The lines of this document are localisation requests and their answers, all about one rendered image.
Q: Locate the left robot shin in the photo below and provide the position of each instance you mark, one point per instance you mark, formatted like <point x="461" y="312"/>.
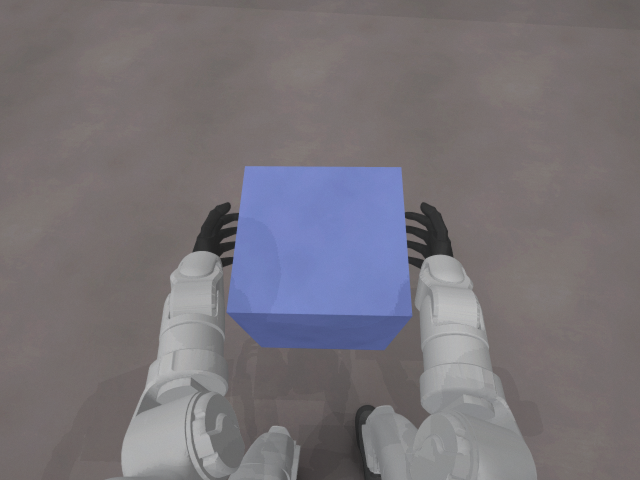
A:
<point x="279" y="429"/>

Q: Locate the robot right forearm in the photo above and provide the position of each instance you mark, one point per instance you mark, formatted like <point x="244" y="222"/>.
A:
<point x="458" y="373"/>

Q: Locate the robot right hand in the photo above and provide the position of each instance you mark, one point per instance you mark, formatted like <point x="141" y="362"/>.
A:
<point x="436" y="238"/>

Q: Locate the right robot foot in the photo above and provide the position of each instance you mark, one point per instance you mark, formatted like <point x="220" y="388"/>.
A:
<point x="360" y="419"/>

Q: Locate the carton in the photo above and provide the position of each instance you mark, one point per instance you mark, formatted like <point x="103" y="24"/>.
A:
<point x="320" y="258"/>

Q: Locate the robot left upper arm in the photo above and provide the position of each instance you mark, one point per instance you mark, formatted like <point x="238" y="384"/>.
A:
<point x="196" y="437"/>

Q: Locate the robot left forearm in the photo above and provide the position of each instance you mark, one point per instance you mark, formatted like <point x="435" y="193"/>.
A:
<point x="191" y="341"/>

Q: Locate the robot left hand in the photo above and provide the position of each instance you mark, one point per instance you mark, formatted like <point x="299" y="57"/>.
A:
<point x="210" y="236"/>

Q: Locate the robot right upper arm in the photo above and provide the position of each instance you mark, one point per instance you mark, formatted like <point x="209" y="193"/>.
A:
<point x="451" y="445"/>

